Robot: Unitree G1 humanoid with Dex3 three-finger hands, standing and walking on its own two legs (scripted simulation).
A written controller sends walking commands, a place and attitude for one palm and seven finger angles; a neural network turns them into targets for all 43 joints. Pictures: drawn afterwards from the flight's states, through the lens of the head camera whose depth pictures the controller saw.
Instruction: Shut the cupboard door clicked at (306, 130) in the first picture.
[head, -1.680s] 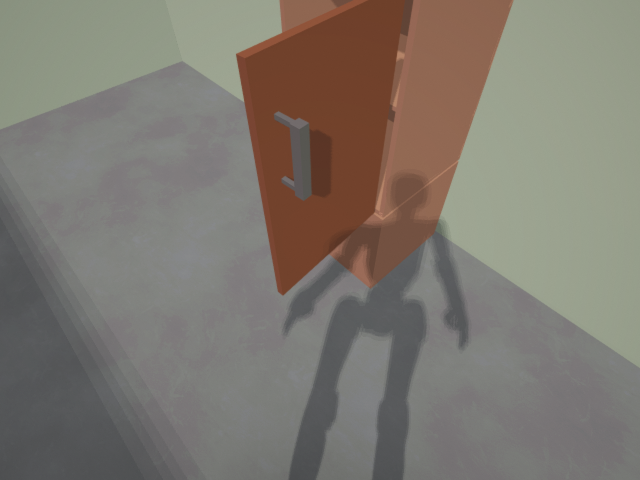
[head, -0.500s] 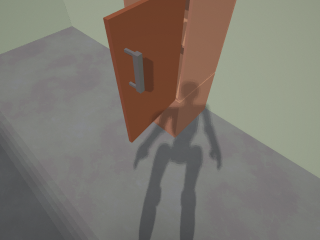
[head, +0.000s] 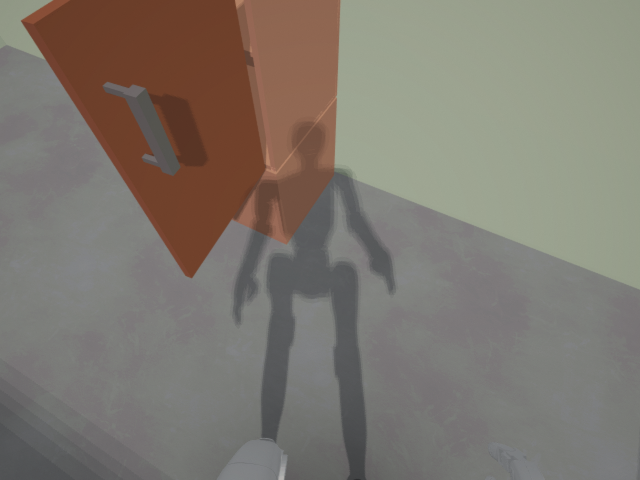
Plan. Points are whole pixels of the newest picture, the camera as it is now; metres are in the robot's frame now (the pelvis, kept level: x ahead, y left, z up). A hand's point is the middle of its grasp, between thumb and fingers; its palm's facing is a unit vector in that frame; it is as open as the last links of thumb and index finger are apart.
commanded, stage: walk around to get in front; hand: left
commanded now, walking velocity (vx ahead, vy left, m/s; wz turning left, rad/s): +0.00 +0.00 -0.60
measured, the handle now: (143, 131) +0.54 +0.32 +0.07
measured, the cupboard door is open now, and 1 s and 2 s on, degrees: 95 95 95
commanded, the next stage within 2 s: none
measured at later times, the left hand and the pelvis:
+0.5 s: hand (196, 439) +0.16 +0.20 -0.17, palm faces -0.32 -0.91 -0.25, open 7.3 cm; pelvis -0.01 +0.02 -0.01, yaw -19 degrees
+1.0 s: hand (243, 419) +0.20 +0.14 -0.18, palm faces -0.56 -0.81 -0.18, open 7.3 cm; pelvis +0.00 +0.03 +0.00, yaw -37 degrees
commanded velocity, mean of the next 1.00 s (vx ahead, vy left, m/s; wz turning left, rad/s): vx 0.00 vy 0.00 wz -0.60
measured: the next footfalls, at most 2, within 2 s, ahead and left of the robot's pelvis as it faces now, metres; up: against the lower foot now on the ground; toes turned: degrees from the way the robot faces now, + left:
left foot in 0.16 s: +0.04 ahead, +0.16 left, +0.00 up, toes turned -7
right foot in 0.52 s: -0.03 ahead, -0.11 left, +0.00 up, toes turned -24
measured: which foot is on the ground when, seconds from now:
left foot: up 0.00-0.14, down 0.16-0.52, up 0.54-0.86, down 0.88-1.00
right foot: down 0.00-0.14, up 0.16-0.50, down 0.52-0.88, up 0.90-1.00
